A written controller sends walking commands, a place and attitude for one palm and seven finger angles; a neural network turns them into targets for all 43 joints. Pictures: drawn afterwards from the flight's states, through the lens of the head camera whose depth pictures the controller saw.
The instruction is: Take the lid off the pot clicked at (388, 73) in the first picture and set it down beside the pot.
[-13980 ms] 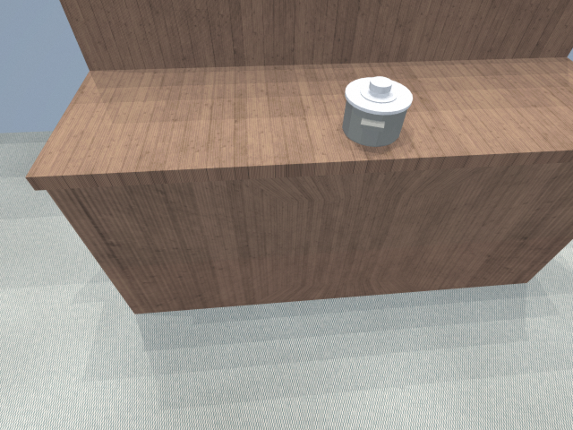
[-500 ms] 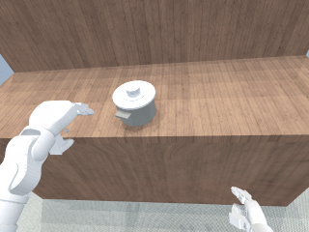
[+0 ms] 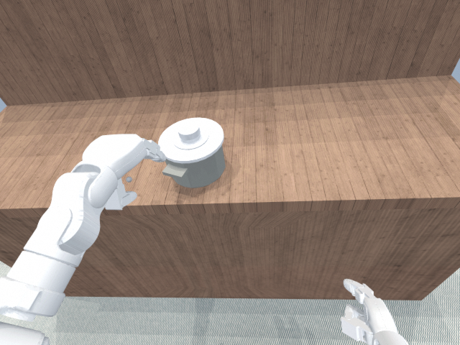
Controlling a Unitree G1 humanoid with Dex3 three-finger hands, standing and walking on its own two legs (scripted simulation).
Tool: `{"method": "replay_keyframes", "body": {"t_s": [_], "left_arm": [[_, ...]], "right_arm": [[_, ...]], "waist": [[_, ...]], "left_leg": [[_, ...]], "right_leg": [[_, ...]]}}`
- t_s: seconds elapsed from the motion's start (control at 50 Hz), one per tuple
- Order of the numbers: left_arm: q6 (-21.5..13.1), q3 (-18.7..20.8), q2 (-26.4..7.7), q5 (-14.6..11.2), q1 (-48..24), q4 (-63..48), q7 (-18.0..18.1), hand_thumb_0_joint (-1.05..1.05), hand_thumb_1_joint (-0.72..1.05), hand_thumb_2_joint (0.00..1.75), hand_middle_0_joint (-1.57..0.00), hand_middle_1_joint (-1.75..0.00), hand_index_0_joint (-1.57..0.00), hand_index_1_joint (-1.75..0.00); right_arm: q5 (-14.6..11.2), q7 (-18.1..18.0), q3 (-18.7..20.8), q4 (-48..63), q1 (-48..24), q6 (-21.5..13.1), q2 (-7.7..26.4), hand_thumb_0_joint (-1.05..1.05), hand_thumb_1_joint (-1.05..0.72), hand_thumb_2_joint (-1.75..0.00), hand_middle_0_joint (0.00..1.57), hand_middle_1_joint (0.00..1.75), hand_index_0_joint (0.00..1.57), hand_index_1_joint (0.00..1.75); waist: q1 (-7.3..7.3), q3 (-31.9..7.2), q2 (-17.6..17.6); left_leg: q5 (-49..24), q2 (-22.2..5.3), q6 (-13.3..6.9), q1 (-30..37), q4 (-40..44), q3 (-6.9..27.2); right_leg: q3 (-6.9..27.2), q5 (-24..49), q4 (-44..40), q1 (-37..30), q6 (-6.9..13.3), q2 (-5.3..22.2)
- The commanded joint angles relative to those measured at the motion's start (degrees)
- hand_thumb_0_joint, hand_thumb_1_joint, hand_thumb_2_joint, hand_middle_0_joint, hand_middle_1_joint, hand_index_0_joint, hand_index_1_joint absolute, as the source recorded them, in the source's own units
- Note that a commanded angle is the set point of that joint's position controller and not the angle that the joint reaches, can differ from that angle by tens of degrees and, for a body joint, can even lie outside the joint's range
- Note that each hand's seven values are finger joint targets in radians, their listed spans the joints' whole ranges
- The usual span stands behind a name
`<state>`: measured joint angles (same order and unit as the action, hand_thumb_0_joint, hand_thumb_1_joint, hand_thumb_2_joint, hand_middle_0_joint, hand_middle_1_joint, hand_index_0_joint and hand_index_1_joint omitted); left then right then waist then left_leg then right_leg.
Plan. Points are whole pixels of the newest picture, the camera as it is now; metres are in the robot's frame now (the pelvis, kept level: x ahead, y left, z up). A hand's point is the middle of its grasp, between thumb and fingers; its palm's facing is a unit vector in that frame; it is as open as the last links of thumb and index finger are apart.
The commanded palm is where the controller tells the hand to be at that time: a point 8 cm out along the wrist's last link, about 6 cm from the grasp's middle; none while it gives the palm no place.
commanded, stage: move the open hand above the knob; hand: left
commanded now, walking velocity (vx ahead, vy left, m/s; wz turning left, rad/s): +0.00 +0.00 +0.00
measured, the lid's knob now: (188, 130) +0.55 +0.15 +0.08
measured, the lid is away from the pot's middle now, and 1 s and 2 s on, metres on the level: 0.00 0.00 0.00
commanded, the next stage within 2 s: lower the open fingers around the knob in 1.98 s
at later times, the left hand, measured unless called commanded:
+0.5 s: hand (144, 144) +0.42 +0.20 +0.15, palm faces -0.22 -0.06 -0.97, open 10.1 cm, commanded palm +0.41 +0.19 +0.21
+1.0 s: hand (181, 114) +0.50 +0.14 +0.16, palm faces -0.27 -0.04 -0.96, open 10.1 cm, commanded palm +0.50 +0.15 +0.21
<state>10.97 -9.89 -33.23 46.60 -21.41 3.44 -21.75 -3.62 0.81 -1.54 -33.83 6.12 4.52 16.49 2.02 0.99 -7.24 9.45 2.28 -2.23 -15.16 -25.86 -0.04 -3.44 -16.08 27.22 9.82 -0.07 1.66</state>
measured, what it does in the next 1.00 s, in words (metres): stands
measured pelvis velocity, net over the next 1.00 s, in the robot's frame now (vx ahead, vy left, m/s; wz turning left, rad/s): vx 0.03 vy -0.01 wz -0.02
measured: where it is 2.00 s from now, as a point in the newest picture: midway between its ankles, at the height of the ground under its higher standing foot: outside the picture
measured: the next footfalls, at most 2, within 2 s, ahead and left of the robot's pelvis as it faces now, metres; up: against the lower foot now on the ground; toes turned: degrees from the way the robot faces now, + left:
none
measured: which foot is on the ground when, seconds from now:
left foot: down 0.00-1.00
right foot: down 0.00-1.00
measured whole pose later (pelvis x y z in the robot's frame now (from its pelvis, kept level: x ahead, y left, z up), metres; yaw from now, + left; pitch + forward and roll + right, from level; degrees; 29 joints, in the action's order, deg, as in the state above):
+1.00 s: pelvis +0.03 -0.01 +0.00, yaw -1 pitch +6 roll +1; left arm 13.3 -14.3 -26.4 50.6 -58.3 48.4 -19.1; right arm -4.8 -0.5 -0.6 -39.4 13.5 5.9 16.3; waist -4.4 -2.1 -4.7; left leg 12.0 1.8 -2.0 -20.9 -27.2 -1.0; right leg -2.3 -18.2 28.7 16.0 0.3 1.3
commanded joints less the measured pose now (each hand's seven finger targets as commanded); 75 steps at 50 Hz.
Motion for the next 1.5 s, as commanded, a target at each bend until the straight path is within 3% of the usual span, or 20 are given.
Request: {"method": "replay_keyframes", "body": {"t_s": [0.0, 0.12, 0.2, 0.26, 0.3, 0.4, 0.48, 0.52, 0.6, 0.72, 0.78, 0.84, 0.94, 0.98, 1.04, 1.14, 1.2, 1.28, 1.4, 1.48], "left_arm": [[0.5, 18.2, -22.3, 2.2, -29.8, -1.4, 4.5, 0.00, -0.31, 1.45, -0.83, -0.08, -0.83, -0.08], [2.7, 2.8, -4.2, -0.5, -21.8, 0.2, 1.3, 0.00, -0.31, 1.45, -0.83, -0.08, -0.83, -0.08], [2.4, 9.7, -16.7, 1.9, -36.9, -1.7, 1.4, 0.00, -0.31, 1.45, -0.83, -0.08, -0.83, -0.08], [0.3, 14.6, -23.4, 3.2, -45.0, 1.0, 2.2, 0.00, -0.31, 1.45, -0.83, -0.08, -0.83, -0.08], [-0.6, 14.7, -21.0, 1.8, -41.7, 3.2, 3.0, 0.00, -0.31, 1.45, -0.83, -0.08, -0.83, -0.08], [2.1, 3.3, -5.7, 0.8, -31.2, 16.9, 2.1, 0.00, -0.31, 1.45, -0.83, -0.08, -0.83, -0.08], [3.0, 0.8, -7.4, 2.8, -47.8, 7.9, 1.4, 0.00, -0.31, 1.45, -0.83, -0.08, -0.83, -0.08], [1.3, 4.1, -12.8, 3.1, -56.3, 2.5, 2.2, 0.00, -0.31, 1.45, -0.83, -0.08, -0.83, -0.08], [0.7, 10.3, -18.4, 3.5, -54.8, 18.1, 4.1, 0.00, -0.31, 1.45, -0.83, -0.08, -0.83, -0.08], [3.9, -2.5, -1.5, 3.9, -52.4, 29.8, 4.5, 0.00, -0.31, 1.45, -0.83, -0.08, -0.83, -0.08], [3.6, -0.3, -5.4, 4.8, -61.6, 23.7, 3.9, 0.00, -0.31, 1.45, -0.83, -0.08, -0.83, -0.08], [2.0, 4.8, -12.6, 5.3, -68.4, 25.8, 4.1, 0.00, -0.31, 1.45, -0.83, -0.08, -0.83, -0.08], [2.6, 1.2, -7.1, 5.3, -65.7, 38.5, 5.0, 0.00, -0.31, 1.45, -0.83, -0.08, -0.83, -0.08], [2.5, -0.6, -4.1, 5.6, -65.7, 37.6, 5.1, 0.00, -0.31, 1.45, -0.83, -0.08, -0.83, -0.08], [2.3, 1.4, -6.1, 6.3, -64.2, 38.8, 4.9, 0.00, -0.31, 1.45, -0.83, -0.08, -0.83, -0.08], [2.6, 0.3, -6.5, 6.2, -75.8, 36.5, 5.3, 0.00, -0.31, 1.45, -0.83, -0.08, -0.83, -0.08], [1.8, 5.6, -11.7, 6.4, -71.4, 38.4, 6.0, 0.00, -0.31, 1.45, -0.83, -0.08, -0.83, -0.08], [3.5, 0.7, -6.7, 7.6, -66.9, 46.6, 5.9, 0.00, -0.31, 1.45, -0.83, -0.08, -0.83, -0.08], [0.3, 3.0, -10.0, 6.3, -75.2, 33.1, 4.6, 0.00, -0.31, 1.45, -0.83, -0.08, -0.83, -0.08], [1.7, 2.4, -9.4, 6.8, -69.9, 43.9, 4.9, 0.00, -0.31, 1.45, -0.83, -0.08, -0.83, -0.08]], "right_arm": [[0.1, -0.7, 1.9, 7.6, -6.4, -2.3, 5.8, 0.00, -0.90, -0.90, 0.20, 0.30, 0.20, 0.30], [-0.8, 1.3, 2.3, 10.2, -7.8, -1.7, 5.1, 0.00, -0.90, -0.90, 0.20, 0.30, 0.20, 0.30], [-0.6, 0.0, 2.7, 8.8, -6.7, -0.8, 6.9, 0.00, -0.90, -0.90, 0.20, 0.30, 0.20, 0.30], [-0.5, -1.4, 2.1, 7.3, -5.0, -1.6, 6.2, 0.00, -0.90, -0.90, 0.20, 0.30, 0.20, 0.30], [-0.2, -1.4, 2.4, 7.2, -3.9, -2.1, 6.1, 0.00, -0.90, -0.90, 0.20, 0.30, 0.20, 0.30], [-1.4, 0.5, 2.8, 7.1, -3.1, -0.5, 6.5, 0.00, -0.90, -0.90, 0.20, 0.30, 0.20, 0.30], [-1.5, 0.5, 3.1, 8.0, -4.3, 0.2, 6.4, 0.00, -0.90, -0.90, 0.20, 0.30, 0.20, 0.30], [-1.1, -0.3, 3.1, 7.8, -3.2, -0.9, 6.2, 0.00, -0.90, -0.90, 0.20, 0.30, 0.20, 0.30], [-1.0, -1.5, 2.9, 3.7, 1.6, -0.8, 7.3, 0.00, -0.90, -0.90, 0.20, 0.30, 0.20, 0.30], [-1.4, 0.2, 3.0, 3.6, 1.0, 0.6, 6.6, 0.00, -0.90, -0.90, 0.20, 0.30, 0.20, 0.30], [-0.9, 0.0, 3.5, 4.2, 1.6, 0.3, 6.8, 0.00, -0.90, -0.90, 0.20, 0.30, 0.20, 0.30], [-0.8, -1.3, 3.4, 2.9, 4.0, -0.5, 7.0, 0.00, -0.90, -0.90, 0.20, 0.30, 0.20, 0.30], [-1.0, -1.5, 3.1, 0.4, 6.5, -0.3, 7.2, 0.00, -0.90, -0.90, 0.20, 0.30, 0.20, 0.30], [-0.7, -0.8, 3.6, 0.7, 6.7, -0.3, 7.1, 0.00, -0.90, -0.90, 0.20, 0.30, 0.20, 0.30], [-0.4, -0.5, 3.7, 1.3, 7.3, -0.1, 7.2, 0.00, -0.90, -0.90, 0.20, 0.30, 0.20, 0.30], [-0.5, -1.2, 4.1, 0.1, 8.7, -0.4, 7.4, 0.00, -0.90, -0.90, 0.20, 0.30, 0.20, 0.30], [0.0, -1.5, 4.1, 0.2, 9.7, -1.0, 7.6, 0.00, -0.90, -0.90, 0.20, 0.30, 0.20, 0.30], [-0.8, -1.1, 3.7, -0.4, 9.3, -0.2, 7.6, 0.00, -0.90, -0.90, 0.20, 0.30, 0.20, 0.30], [-0.3, -1.5, 4.4, 1.5, 9.2, -0.9, 7.2, 0.00, -0.90, -0.90, 0.20, 0.30, 0.20, 0.30], [-0.8, -1.7, 4.1, -0.8, 10.5, -0.1, 7.7, 0.00, -0.90, -0.90, 0.20, 0.30, 0.20, 0.30]], "waist": [[-0.26, -16.3, 3.2], [-1.13, -18.0, 7.0], [-2.90, -17.5, 7.6], [-2.10, -20.8, 6.5], [-1.83, -22.7, 4.2], [-2.95, -14.8, 8.5], [-4.30, -20.1, 6.4], [-4.68, -25.9, 3.7], [-4.30, -22.8, 7.7], [-4.95, -19.4, 7.0], [-5.82, -27.0, 6.7], [-6.41, -28.9, 9.3], [-6.89, -21.7, 9.6], [-6.71, -23.8, 7.1], [-6.34, -27.3, 7.8], [-8.51, -28.2, 8.9], [-6.93, -30.7, 8.0], [-7.45, -23.8, 9.4], [-7.79, -34.3, 5.8], [-8.42, -24.4, 10.1]], "left_leg": [[-8.2, 0.5, -0.6, 10.1, 2.0, 2.7], [-10.3, 1.1, -0.7, 10.0, 0.7, 1.1], [-7.0, 1.3, -1.5, 9.8, 0.0, 1.5], [-8.6, 1.3, -1.6, 10.6, 0.7, 1.9], [-12.3, 1.3, -1.8, 12.0, -0.3, 2.0], [-10.3, 1.0, -1.1, 7.4, -0.3, 0.9], [-9.3, 1.2, -1.6, 10.8, -0.5, 1.7], [-11.5, 1.3, -1.9, 14.9, -1.1, 2.4], [-11.0, 0.8, -1.9, 11.1, -0.5, 2.2], [-9.8, 0.7, -1.1, 8.6, -0.4, 1.4], [-13.1, 0.9, -1.9, 12.7, -1.9, 1.8], [-13.6, 1.1, -2.5, 12.1, -2.0, 1.5], [-12.9, 0.8, -2.2, 8.1, -1.0, 1.0], [-15.8, 0.6, -2.0, 10.6, -1.9, 1.1], [-19.6, 0.5, -2.2, 11.4, -2.9, 1.2], [-18.0, 0.5, -2.7, 11.5, -2.9, 0.7], [-21.6, 0.4, -2.8, 11.7, -3.4, 1.0], [-17.1, 0.1, -2.3, 7.1, -2.4, -0.2], [-25.6, 0.1, -3.2, 15.1, -4.5, 1.1], [-17.6, -0.1, -2.8, 9.4, -2.8, 0.5]], "right_leg": [[0.7, 10.7, -3.8, 1.0, 2.1, -2.9], [0.4, 15.5, -2.8, 1.3, 1.4, -2.0], [1.3, 14.6, -3.5, 2.0, 1.3, -2.4], [1.7, 15.4, -3.0, -0.2, 1.2, -2.2], [1.6, 18.5, -2.5, -0.9, 1.6, -2.3], [0.2, 17.8, -2.6, 4.0, 1.4, -2.2], [0.6, 16.1, -2.2, 4.3, 1.5, -2.4], [1.2, 17.6, -2.0, 2.8, 1.6, -2.7], [0.9, 18.0, -2.1, 2.2, 1.7, -2.8], [-0.2, 15.4, -1.4, 7.2, 1.8, -2.5], [0.8, 19.4, -1.0, 5.1, 1.7, -2.6], [1.5, 23.0, -1.2, 2.1, 1.3, -2.7], [0.7, 21.3, -1.3, 6.4, 1.4, -2.8], [0.6, 21.9, -0.8, 7.6, 1.6, -2.8], [1.0, 24.8, -0.4, 5.5, 1.5, -2.8], [1.5, 26.8, -1.2, 5.7, 1.1, -3.0], [1.8, 29.1, -0.9, 3.5, 1.3, -2.8], [1.0, 25.6, -0.9, 6.7, 1.2, -2.9], [2.3, 30.7, -0.9, 3.9, 1.1, -2.5], [1.1, 24.5, -1.9, 7.9, 1.0, -3.2]]}}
